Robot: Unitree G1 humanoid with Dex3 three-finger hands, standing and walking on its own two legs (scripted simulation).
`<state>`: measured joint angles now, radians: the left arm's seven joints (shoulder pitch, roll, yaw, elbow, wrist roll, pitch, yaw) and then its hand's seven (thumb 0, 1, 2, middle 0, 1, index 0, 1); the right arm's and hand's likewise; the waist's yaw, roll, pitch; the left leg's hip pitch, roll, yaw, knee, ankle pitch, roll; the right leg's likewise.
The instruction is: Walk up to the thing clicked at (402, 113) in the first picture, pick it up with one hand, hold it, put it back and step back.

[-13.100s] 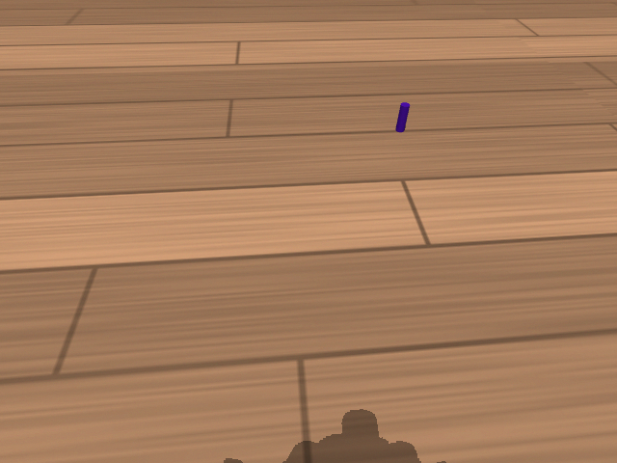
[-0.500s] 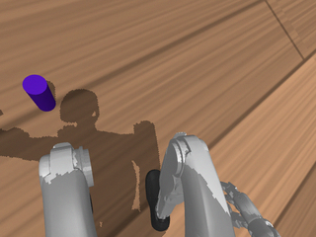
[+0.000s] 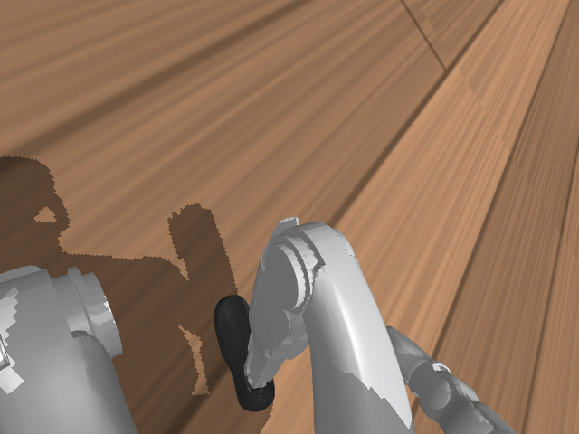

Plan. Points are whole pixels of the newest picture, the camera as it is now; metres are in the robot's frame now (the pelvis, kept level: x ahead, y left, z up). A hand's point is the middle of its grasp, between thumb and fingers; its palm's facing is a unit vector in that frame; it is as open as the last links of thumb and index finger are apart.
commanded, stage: close in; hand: left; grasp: from the side
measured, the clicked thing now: out of the picture +0.47 +0.30 -0.21
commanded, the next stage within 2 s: close in 0.36 s
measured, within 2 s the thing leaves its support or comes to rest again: leaves its support in 1.48 s
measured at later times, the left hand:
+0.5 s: hand out of the picture +0.43 +0.30 -0.18, palm faces +0.35 -0.94 +0.04, open 17.3 cm
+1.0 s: hand out of the picture +0.45 +0.30 -0.17, palm faces +0.35 -0.94 -0.01, open 8.9 cm
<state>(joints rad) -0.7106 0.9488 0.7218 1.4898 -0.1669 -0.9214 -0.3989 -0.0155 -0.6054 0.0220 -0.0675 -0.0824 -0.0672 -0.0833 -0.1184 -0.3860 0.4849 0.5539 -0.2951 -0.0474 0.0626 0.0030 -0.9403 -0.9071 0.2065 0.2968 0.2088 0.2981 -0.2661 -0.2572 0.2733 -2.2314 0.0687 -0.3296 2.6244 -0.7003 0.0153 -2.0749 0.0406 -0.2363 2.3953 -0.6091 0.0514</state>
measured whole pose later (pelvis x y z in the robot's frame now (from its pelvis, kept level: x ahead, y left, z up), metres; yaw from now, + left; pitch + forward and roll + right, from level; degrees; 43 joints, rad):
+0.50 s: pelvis +0.00 +0.00 -0.01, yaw -2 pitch +11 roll -18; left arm -0.68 0.90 0.57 1.50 -0.14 -1.08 -0.15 -0.01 -0.51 0.08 -0.04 -0.07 -0.05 -0.06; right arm -0.16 -0.39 0.55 0.53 -0.36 0.01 0.10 0.00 -0.93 -0.90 0.21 0.30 0.21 0.30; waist -0.27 -0.29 0.31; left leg -2.21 0.06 -0.40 2.67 -0.71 0.00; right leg -2.04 0.06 -0.28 2.40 -0.60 0.06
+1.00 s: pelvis +0.00 +0.01 +0.00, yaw -2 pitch +11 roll -19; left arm -0.73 0.94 0.49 1.53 -0.08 -1.08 -0.05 0.00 0.22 0.64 -0.60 -0.61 -0.60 -0.60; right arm -0.17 -0.37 0.57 0.54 -0.37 0.04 0.11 0.00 -0.88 -0.89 0.21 0.30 0.21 0.30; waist -0.27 -0.29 0.31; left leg -2.22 0.06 -0.41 2.66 -0.71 0.01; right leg -2.04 0.06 -0.29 2.38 -0.60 0.07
